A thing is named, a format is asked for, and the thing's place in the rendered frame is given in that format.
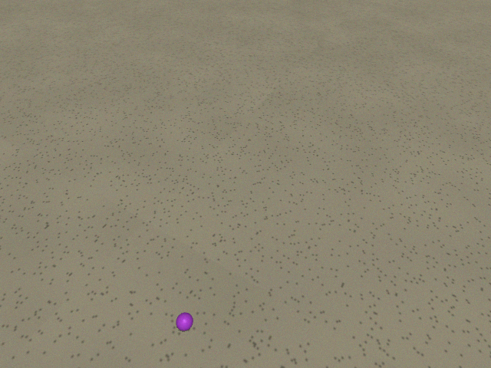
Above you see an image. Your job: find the ball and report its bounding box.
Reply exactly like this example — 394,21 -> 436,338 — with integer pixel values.
176,313 -> 193,331

